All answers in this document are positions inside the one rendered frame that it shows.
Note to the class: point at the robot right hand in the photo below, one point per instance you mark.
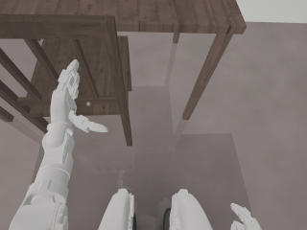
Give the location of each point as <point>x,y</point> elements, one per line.
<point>244,215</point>

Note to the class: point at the robot shin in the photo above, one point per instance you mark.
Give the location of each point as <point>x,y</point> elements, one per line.
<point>174,222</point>
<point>130,221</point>

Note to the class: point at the robot left hand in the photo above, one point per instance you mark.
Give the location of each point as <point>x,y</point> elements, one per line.
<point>63,101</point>

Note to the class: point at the left robot upper arm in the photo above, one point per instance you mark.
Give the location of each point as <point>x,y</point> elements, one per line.
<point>42,216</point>

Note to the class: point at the table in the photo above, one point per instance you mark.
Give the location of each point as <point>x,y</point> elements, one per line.
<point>220,17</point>

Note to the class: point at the robot left shin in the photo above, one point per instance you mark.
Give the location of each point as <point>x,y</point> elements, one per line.
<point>130,221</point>

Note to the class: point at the robot right shin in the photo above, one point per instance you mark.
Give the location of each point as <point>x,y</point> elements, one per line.
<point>174,222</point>

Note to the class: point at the chair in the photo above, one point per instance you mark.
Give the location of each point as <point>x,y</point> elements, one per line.
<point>104,65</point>

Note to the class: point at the robot left forearm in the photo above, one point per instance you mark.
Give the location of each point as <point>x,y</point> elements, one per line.
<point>53,175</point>

